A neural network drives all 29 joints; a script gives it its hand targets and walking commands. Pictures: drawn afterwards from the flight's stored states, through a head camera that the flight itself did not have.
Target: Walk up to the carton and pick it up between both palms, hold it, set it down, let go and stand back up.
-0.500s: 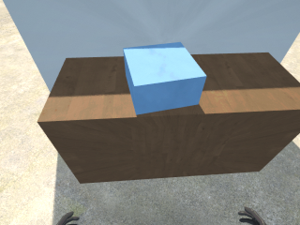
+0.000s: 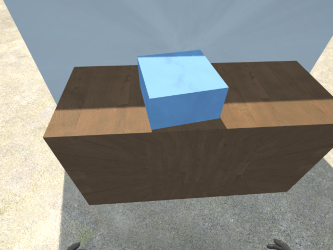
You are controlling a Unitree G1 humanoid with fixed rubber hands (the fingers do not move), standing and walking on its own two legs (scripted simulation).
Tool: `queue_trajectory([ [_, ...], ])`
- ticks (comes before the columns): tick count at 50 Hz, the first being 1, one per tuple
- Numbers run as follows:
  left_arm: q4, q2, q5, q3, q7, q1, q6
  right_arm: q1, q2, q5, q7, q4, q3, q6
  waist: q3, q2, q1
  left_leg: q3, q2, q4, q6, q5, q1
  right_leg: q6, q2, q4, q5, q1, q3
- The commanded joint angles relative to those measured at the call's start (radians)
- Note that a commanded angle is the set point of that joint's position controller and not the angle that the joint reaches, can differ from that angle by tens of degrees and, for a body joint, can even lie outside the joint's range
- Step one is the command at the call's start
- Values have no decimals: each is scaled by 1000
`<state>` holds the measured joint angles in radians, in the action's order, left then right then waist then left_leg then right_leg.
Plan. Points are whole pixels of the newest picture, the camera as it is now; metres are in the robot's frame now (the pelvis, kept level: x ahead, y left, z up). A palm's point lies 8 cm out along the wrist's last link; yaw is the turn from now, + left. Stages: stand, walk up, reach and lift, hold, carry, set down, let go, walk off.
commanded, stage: stand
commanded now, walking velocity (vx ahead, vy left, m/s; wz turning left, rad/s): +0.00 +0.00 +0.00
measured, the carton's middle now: (177, 86) +0.75 -0.04 -0.03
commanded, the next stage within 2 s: walk up in 0.12 s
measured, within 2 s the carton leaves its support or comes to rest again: neither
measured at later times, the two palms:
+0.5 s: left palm out of the picture +0.10 +0.26 -0.10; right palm out of the picture +0.07 -0.33 -0.09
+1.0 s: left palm out of the picture +0.13 +0.23 -0.10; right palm out of the picture +0.15 -0.39 -0.09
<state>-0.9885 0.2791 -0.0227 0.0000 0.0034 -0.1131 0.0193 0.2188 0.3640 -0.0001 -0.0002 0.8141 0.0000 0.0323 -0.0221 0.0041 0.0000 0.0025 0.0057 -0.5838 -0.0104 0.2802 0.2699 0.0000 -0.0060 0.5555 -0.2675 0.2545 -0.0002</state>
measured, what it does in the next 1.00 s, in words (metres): walks ahead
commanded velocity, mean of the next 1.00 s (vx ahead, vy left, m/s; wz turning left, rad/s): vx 0.00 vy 0.00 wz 0.00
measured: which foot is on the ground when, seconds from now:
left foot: down 0.00-0.64, up 0.66-1.00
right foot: down 0.00-1.00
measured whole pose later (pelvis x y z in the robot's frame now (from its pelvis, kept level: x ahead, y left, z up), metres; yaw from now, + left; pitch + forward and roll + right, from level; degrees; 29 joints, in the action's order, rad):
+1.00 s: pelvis +0.11 -0.07 +0.01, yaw -1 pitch -4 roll -1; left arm -0.82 0.36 -0.02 -0.02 0.03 -0.42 0.05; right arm 0.33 0.44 0.00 -0.02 0.86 0.02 0.02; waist -0.03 0.03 0.00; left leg -0.07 -0.02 -0.94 -0.02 0.28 0.50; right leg -0.05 0.08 0.42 -0.30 0.05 -0.04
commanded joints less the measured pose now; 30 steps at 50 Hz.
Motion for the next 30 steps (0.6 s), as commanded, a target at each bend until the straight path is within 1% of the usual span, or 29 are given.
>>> queue_trajectory([
  [1,46,273,15,-68,-1,78,25,-57,182,-12,13,19,41,31,44,-12,10,-102,110,189,-33,-185,-48,-50,-103,-150,153,-76,108],
  [2,48,244,19,-54,3,69,28,-59,187,-16,13,14,43,31,63,-34,-4,-101,107,180,-34,-178,-72,-50,-110,-141,168,-72,102],
  [3,37,264,29,-61,6,50,30,-49,197,-14,15,30,40,35,94,-27,13,-91,119,184,-33,-212,-74,-46,-104,-132,190,-98,94],
  [4,35,246,30,-53,8,58,33,-55,189,-5,14,21,40,38,57,-48,20,-103,106,187,-26,-196,-68,-45,-100,-139,175,-65,98],
  [6,28,250,23,-59,9,64,24,-65,193,-13,16,31,35,33,83,-17,14,-115,118,209,-32,-149,-69,-33,-96,-148,127,-98,87],
  [7,29,250,25,-59,6,66,27,-65,191,-16,13,32,45,32,60,-18,19,-99,117,209,-30,-127,-59,-33,-101,-145,153,-78,85],
  [8,16,261,21,-63,7,76,28,-67,175,-11,16,42,35,33,40,-38,7,-106,104,228,-27,-132,-59,-36,-104,-156,150,-76,105],
  [9,26,247,20,-59,8,81,27,-70,191,-21,16,46,33,32,25,13,18,-94,113,221,-30,-149,-75,-34,-103,-179,133,-69,103],
  [10,24,249,24,-54,3,73,30,-61,178,-13,13,43,42,27,80,9,2,-107,113,229,-39,-155,-93,-40,-115,-177,145,-93,106],
  [11,12,262,21,-52,3,72,27,-85,163,-11,12,42,31,30,36,-49,-6,-89,112,222,-25,-130,-78,-39,-104,-194,126,-66,102],
  [12,7,253,24,-51,5,73,29,-55,179,-15,8,49,36,29,-1,-77,7,-112,114,249,-24,-110,-58,-39,-107,-197,104,-62,104],
  [13,10,233,21,-48,8,80,28,-51,187,-12,8,53,42,29,47,-55,6,-82,107,239,-18,-120,-81,-33,-114,-213,98,-71,109],
  [14,-2,251,20,-55,7,81,25,-77,197,-20,11,54,41,28,21,-19,14,-82,110,232,-20,-145,-96,-34,-111,-213,112,-65,106],
  [15,-8,268,16,-57,5,76,30,-45,180,-18,11,60,40,26,29,-17,-4,-97,106,248,-18,-158,-97,-43,-109,-198,111,-55,105],
  [16,91,350,-18,-110,30,11,25,46,265,-33,2,32,94,42,74,-113,-5,-159,118,195,-102,284,-87,-73,-58,-131,-332,-25,96],
  [17,104,338,-26,-115,36,3,15,85,283,-43,-2,33,113,44,26,-85,-15,-219,138,182,-129,407,-61,-88,-69,-99,-456,60,124],
  [18,108,320,-21,-109,44,7,11,103,291,-59,-5,44,118,44,-7,-4,-10,-248,144,221,-139,489,-48,-95,-72,-64,-474,122,142],
  [19,122,306,-28,-105,53,16,11,90,297,-52,-3,32,125,42,-102,16,-11,-324,194,268,-160,571,6,-90,-42,-12,-455,203,123],
  [20,148,283,-19,-107,55,37,14,109,306,-53,-4,27,130,45,-162,46,-37,-396,238,348,-192,595,-27,-57,-30,76,-347,296,47],
  [21,153,277,-20,-120,59,26,18,107,325,-41,-7,15,131,54,-176,102,-31,-440,302,390,-218,543,-58,-38,-32,169,-191,271,-8],
  [22,173,291,-30,-120,59,19,18,107,330,-44,-5,10,130,62,-148,57,-41,-487,318,373,-237,391,-129,-39,-66,206,-180,305,42],
  [23,204,293,-24,-121,58,15,24,138,328,-39,-2,-7,132,69,-72,23,-59,-471,334,357,-258,287,-253,-33,-68,183,-204,332,44],
  [24,212,296,-13,-121,57,17,25,167,319,-33,-5,8,132,65,7,77,-67,-443,308,336,-235,231,-366,-25,-74,200,-240,351,52],
  [25,219,294,-20,-122,60,21,31,150,327,-32,-5,5,141,64,26,32,-65,-404,331,337,-248,217,-363,-29,-78,143,-266,321,55],
  [26,233,296,-24,-113,62,48,34,159,319,-33,-5,-3,137,65,7,30,-75,-383,320,312,-232,139,-339,-27,-70,148,-259,320,37],
  [27,227,301,-20,-124,62,-9,32,139,342,-42,-8,-5,143,60,8,70,-52,-338,307,291,-219,115,-276,-25,-62,100,-245,251,19],
  [28,216,285,-7,-122,61,-71,37,57,327,-35,-9,-28,132,56,-34,92,4,-257,265,244,-196,103,-140,-32,-52,5,-148,139,-10],
  [29,177,283,-11,-127,54,-192,43,-11,307,-30,-10,-51,122,48,1,90,80,-169,217,133,-148,69,26,-46,-51,-98,-46,-81,4],
  [30,138,348,-7,-163,42,-325,57,-33,211,-25,-18,-60,86,39,-44,-134,149,-14,64,-172,-78,121,250,-56,-90,-218,-157,-264,152],
])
